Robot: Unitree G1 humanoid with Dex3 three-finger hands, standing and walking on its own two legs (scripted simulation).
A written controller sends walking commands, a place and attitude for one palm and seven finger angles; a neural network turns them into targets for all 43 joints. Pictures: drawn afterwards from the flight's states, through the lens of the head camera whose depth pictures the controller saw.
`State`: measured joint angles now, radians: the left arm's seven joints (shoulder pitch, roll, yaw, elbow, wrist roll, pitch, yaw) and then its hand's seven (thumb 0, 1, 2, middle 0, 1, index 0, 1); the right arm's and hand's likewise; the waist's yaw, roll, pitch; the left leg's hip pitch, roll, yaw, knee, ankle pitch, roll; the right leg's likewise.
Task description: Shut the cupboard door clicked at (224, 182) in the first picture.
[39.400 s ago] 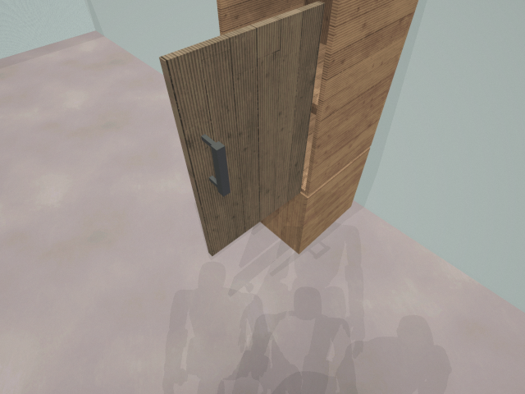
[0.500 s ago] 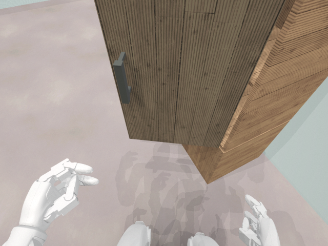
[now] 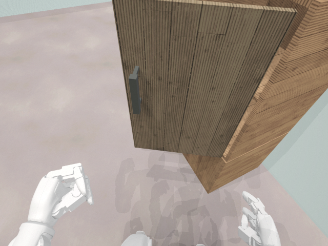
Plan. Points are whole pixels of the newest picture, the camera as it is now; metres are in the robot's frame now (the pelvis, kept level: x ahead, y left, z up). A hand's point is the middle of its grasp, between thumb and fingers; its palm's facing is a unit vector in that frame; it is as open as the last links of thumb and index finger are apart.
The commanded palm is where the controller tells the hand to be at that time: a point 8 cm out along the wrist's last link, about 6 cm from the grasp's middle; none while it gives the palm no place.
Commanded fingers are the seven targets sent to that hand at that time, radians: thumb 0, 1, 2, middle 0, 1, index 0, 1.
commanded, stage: raise the hand and make a fist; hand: left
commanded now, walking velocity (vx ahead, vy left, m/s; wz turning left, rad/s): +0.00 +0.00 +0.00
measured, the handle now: (136, 91) +0.51 +0.12 +0.08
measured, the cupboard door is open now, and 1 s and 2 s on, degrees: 57 57 57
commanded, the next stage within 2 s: bring the fist close to the handle in 0.66 s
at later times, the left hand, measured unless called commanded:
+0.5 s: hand (91, 182) +0.23 +0.17 +0.08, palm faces -0.04 -1.00 -0.04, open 3.1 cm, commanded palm +0.21 +0.23 +0.09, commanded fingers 0.00 0.90 0.90 -1.30 -1.50 -1.30 -1.50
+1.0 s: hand (108, 169) +0.26 +0.14 +0.08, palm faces -0.07 -1.00 -0.04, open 3.1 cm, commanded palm +0.25 +0.20 +0.09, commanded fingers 0.00 0.90 0.90 -1.30 -1.50 -1.30 -1.50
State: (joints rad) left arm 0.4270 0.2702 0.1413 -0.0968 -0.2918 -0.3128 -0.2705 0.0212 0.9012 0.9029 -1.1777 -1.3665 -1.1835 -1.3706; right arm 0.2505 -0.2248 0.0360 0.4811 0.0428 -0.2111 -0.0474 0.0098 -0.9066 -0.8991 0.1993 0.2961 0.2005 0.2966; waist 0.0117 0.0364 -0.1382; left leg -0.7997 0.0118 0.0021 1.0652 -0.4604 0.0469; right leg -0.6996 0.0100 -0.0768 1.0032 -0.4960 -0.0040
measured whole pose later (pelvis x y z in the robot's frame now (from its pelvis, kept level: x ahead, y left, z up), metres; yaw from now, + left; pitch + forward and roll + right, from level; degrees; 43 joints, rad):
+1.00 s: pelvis +0.01 -0.03 +0.01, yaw +1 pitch +10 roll -1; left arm 0.21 0.25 0.12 0.05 -0.28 -0.28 -0.26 0.02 0.90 0.90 -1.30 -1.50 -1.31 -1.50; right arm 0.25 -0.26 0.03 0.54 0.05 -0.21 -0.05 0.01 -0.91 -0.90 0.20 0.30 0.20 0.30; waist 0.00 0.05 -0.12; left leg -0.73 0.02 -0.01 0.99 -0.44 0.01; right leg -0.65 0.02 -0.08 0.97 -0.50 -0.04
